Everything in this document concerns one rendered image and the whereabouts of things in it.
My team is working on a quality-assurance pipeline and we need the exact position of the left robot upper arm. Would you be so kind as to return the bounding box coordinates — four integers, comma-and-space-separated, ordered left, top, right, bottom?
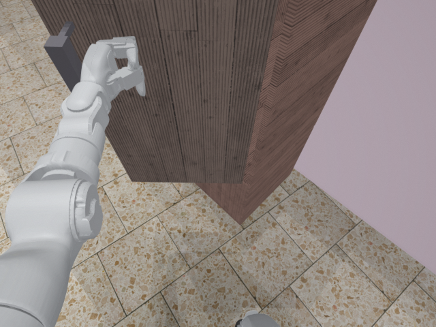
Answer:
0, 178, 103, 327

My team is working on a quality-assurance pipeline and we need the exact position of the handle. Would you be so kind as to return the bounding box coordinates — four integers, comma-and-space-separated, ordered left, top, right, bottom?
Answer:
44, 21, 82, 92

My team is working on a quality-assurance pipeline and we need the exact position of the cupboard door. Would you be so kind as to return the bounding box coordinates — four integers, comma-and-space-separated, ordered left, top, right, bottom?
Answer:
31, 0, 279, 184

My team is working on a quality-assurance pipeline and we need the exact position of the right robot thigh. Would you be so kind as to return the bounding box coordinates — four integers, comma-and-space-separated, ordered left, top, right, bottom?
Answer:
237, 313, 280, 327

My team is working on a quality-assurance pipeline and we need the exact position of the robot left forearm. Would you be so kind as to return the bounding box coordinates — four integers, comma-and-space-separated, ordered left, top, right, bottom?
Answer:
5, 81, 112, 240

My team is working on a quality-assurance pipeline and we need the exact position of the robot right shin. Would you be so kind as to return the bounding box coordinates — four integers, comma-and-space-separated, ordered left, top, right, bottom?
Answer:
243, 310, 258, 320

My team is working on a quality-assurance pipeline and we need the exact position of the left robot hand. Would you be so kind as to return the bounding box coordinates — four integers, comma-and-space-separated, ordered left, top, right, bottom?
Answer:
80, 36, 146, 102

